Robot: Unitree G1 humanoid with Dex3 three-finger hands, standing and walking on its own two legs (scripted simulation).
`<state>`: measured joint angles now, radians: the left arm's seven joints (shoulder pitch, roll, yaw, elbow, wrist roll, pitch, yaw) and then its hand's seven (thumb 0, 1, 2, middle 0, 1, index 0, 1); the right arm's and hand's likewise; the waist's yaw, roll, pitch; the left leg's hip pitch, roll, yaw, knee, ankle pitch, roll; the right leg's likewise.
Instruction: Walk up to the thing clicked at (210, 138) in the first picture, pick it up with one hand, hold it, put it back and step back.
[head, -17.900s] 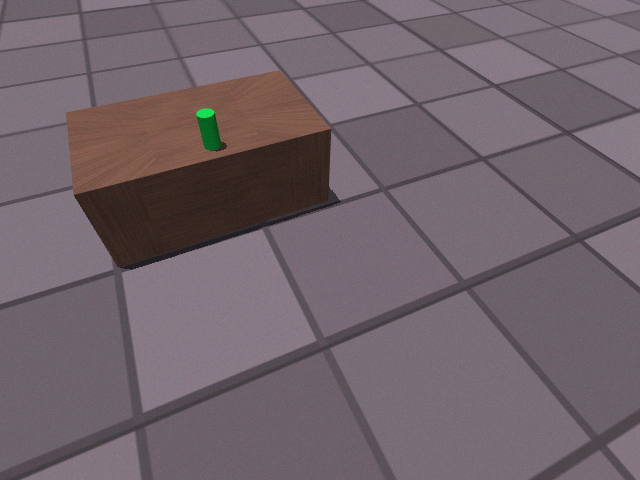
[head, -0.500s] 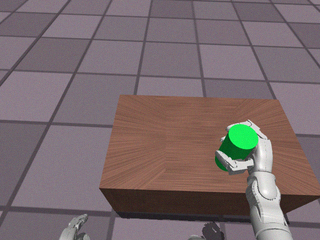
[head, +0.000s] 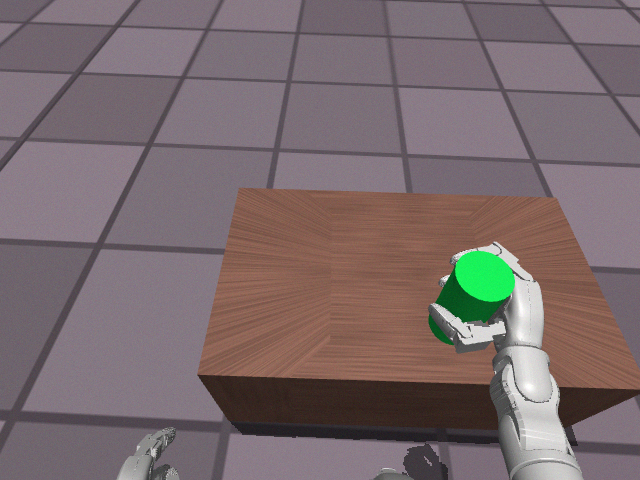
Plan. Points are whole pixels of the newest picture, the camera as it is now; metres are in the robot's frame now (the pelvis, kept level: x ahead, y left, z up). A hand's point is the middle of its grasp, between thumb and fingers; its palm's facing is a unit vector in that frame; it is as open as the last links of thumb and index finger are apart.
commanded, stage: hold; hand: right
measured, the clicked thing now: (466, 301) +0.32 -0.17 +0.05
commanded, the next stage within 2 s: crouch in 0.30 s
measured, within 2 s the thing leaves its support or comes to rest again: neither
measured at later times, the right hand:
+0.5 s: hand (462, 297) +0.33 -0.17 +0.05, palm faces +0.17 +0.99 +0.01, open 9.1 cm
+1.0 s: hand (448, 307) +0.38 -0.19 -0.07, palm faces +0.14 +0.99 +0.01, open 9.1 cm
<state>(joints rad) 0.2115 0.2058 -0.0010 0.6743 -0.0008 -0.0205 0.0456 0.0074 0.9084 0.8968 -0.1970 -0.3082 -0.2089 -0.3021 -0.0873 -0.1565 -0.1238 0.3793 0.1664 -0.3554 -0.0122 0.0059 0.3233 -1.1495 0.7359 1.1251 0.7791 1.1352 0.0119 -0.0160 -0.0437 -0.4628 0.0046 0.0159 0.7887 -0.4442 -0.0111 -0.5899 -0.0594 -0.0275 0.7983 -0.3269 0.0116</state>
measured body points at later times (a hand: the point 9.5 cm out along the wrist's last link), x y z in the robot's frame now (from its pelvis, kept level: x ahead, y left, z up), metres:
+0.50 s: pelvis +0.00 +0.00 +0.00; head +0.05 +0.00 +0.45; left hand +0.14 +0.24 -0.11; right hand +0.31 -0.22 +0.05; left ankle -0.03 +0.13 -0.71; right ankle +0.04 -0.13 -0.71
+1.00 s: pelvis -0.03 +0.00 -0.09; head +0.09 -0.01 +0.35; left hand +0.08 +0.27 -0.20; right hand +0.36 -0.25 -0.06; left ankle -0.03 +0.13 -0.71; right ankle +0.04 -0.13 -0.71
